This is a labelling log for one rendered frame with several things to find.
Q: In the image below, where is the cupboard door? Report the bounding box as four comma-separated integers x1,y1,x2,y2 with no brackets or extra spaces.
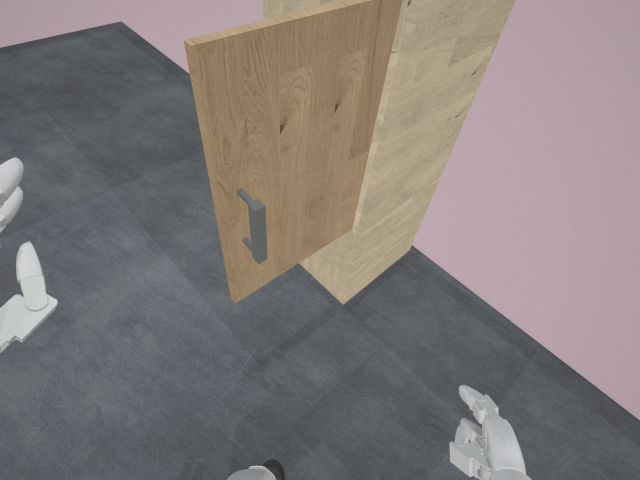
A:
184,0,403,304

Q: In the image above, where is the left robot shin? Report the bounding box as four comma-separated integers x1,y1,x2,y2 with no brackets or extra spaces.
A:
248,466,276,479

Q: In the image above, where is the right robot hand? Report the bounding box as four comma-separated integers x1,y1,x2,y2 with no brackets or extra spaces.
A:
449,385,526,480

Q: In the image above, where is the left robot hand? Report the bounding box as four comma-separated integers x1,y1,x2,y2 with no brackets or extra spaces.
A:
0,157,57,354

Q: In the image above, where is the handle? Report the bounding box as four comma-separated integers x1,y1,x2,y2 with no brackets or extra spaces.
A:
237,188,268,264

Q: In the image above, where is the robot left foot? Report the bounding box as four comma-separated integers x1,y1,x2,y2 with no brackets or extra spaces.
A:
263,460,285,480

